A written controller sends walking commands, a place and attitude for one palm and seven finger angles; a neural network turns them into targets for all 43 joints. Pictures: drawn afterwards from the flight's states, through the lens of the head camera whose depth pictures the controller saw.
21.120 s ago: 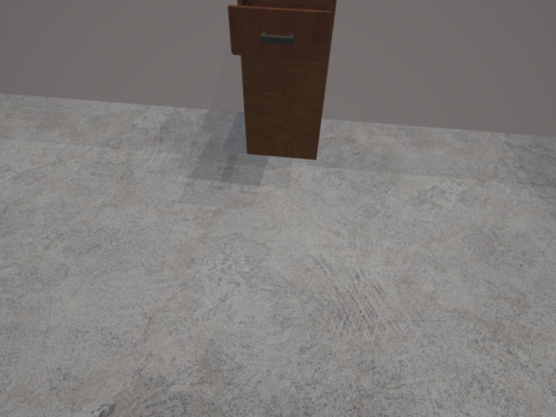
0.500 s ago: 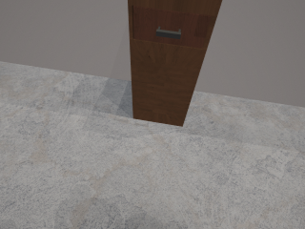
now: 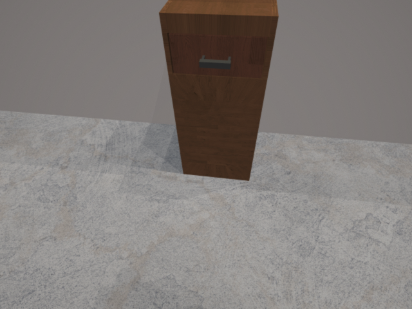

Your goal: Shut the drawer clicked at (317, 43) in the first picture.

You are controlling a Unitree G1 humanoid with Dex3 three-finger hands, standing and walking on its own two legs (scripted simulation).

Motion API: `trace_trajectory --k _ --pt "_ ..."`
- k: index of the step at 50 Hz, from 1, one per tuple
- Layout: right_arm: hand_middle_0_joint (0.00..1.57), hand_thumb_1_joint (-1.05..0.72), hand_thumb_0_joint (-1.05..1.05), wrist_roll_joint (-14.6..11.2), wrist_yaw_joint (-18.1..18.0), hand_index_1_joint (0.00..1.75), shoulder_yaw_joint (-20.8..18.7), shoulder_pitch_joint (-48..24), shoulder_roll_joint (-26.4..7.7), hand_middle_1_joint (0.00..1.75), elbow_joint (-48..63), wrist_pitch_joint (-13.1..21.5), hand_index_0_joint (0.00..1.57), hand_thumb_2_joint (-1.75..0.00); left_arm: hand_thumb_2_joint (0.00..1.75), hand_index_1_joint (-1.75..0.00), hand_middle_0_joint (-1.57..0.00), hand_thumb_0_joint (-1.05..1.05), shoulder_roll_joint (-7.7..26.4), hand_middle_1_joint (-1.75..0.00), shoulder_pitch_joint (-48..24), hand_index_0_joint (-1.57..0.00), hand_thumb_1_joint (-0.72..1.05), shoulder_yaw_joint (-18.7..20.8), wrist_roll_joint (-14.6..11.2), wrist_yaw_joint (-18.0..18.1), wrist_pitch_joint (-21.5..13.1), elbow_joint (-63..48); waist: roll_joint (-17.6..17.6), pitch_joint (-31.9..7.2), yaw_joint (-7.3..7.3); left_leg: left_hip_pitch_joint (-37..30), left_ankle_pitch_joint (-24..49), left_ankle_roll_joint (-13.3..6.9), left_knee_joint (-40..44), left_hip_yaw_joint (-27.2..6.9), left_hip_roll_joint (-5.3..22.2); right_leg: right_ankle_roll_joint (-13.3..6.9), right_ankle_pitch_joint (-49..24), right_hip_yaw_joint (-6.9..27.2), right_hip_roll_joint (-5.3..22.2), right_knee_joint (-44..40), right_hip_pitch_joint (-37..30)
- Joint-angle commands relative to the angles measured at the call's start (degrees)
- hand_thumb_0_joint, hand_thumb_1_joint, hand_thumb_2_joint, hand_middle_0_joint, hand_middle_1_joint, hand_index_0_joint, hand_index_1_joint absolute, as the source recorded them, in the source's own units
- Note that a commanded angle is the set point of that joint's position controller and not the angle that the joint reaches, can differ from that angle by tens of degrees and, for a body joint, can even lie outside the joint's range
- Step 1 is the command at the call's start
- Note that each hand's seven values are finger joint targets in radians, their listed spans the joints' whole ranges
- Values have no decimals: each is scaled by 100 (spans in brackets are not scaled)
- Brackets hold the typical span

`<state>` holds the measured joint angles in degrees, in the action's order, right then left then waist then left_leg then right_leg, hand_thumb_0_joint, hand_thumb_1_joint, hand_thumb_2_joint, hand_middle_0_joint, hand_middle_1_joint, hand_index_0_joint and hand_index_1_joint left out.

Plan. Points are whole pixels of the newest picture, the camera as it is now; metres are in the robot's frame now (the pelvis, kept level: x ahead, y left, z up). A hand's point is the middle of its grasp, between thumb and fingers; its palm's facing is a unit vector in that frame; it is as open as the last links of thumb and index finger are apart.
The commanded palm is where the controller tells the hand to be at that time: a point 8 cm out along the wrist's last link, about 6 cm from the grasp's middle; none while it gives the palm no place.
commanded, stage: let the arm hang, fingers relaxed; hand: left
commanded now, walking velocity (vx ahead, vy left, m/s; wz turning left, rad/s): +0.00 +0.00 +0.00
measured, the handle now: (215, 61) +0.95 +0.01 +0.01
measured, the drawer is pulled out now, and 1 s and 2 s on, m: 0.00 0.00 0.00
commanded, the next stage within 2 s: look to check the result in 0.16 s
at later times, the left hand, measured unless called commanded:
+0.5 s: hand out of the picture -0.02 +0.13 -0.17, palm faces +0.05 -0.99 -0.16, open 7.3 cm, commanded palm none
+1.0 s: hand out of the picture -0.01 +0.15 -0.17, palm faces +0.05 -0.98 -0.19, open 7.3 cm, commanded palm none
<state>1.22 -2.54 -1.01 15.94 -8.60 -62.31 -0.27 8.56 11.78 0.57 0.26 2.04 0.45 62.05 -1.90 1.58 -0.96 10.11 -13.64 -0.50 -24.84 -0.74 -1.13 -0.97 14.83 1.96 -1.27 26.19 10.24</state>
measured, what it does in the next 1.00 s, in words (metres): stands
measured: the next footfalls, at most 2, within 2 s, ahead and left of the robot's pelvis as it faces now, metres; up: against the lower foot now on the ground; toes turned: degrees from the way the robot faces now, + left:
none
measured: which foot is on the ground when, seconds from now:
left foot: down 0.00-1.00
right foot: down 0.00-1.00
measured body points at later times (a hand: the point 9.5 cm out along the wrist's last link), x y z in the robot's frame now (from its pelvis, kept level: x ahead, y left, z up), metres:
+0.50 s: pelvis +0.00 -0.02 +0.00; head +0.02 -0.02 +0.45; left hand -0.02 +0.19 -0.16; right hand -0.04 -0.22 -0.16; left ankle +0.00 +0.12 -0.74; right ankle -0.01 -0.11 -0.74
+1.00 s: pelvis +0.00 -0.01 +0.00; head +0.02 -0.02 +0.45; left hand -0.01 +0.20 -0.16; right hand -0.02 -0.22 -0.17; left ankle +0.00 +0.12 -0.74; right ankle -0.01 -0.11 -0.74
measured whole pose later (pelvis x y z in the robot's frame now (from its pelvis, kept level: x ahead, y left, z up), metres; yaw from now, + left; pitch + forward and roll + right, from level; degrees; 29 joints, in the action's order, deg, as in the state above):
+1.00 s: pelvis +0.00 -0.01 +0.00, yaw +0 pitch -1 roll +0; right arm 1.0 -2.9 -0.6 17.6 -6.2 -65.4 0.0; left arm 6.5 16.0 0.8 0.1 2.2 -0.3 65.7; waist -1.3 2.6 -0.5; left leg 9.3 -13.4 0.8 -23.7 -1.4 0.3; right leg -2.2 14.2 1.3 -2.6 24.3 9.0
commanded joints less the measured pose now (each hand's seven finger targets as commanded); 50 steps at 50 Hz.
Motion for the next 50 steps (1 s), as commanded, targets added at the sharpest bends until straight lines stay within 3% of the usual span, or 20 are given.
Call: trace_trajectory --k 1,4,27,33,43,50 --pt "20 -90 0 -21 21 30 -47 543 -326 30 -17 39 20 -90 90 -30 -20 0 542 -30 370 -20 90 101 -2 5 -102 -25 311 378 4 95 538 -162 419 -324 467 -201 -398 516 581 -740 286" --pt "20 -90 0 -32 17 30 -52 531 -344 30 -60 44 20 -90 90 -30 -20 0 558 -30 429 -20 90 100 -5 15 -124 12 269 296 17 -20 698 -146 373 -289 478 -205 -634 506 587 -735 238" --pt "20 -90 0 -41 -52 30 -10 809 -131 30 -310 56 20 -90 90 -30 -20 0 273 -30 826 -20 90 100 -29 47 -152 323 61 360 29 11 690 -117 410 -284 540 -246 -527 438 523 -808 177" --pt "20 -90 0 -44 -63 30 -18 830 -127 30 -302 77 20 -90 90 -30 -20 0 249 -30 864 -20 90 107 -22 53 -161 337 109 323 31 -41 847 -132 398 -301 572 -236 -784 404 519 -725 135" --pt "20 -90 0 -37 -42 30 -23 774 -142 30 -277 60 20 -90 90 -30 -20 0 278 -30 844 -20 90 107 -19 48 -159 289 252 488 32 22 649 -137 435 -313 548 -230 -515 445 504 -778 271" --pt "20 -90 0 -45 -47 30 -23 768 -171 30 -279 80 20 -90 90 -30 -20 0 339 -30 826 -20 90 118 -21 53 -173 255 223 278 31 -65 847 -137 407 -310 567 -224 -818 408 534 -715 86"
